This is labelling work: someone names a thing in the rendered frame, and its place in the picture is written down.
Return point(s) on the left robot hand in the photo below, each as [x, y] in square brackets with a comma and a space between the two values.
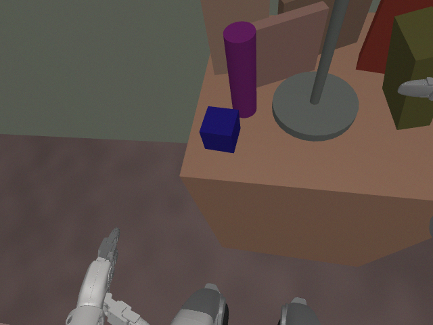
[95, 289]

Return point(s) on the desk lamp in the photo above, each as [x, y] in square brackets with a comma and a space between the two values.
[317, 106]

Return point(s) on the right robot hand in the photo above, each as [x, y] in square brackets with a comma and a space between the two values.
[422, 88]

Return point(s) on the left robot arm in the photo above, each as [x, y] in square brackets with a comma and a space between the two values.
[86, 315]

